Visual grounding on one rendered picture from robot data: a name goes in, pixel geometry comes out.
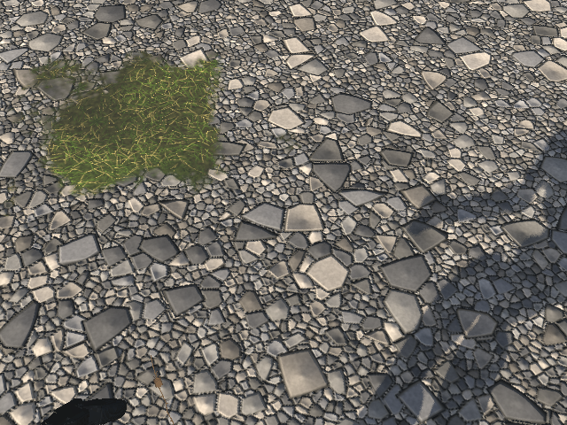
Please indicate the robot left hand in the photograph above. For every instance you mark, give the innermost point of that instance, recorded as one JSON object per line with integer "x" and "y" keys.
{"x": 91, "y": 412}

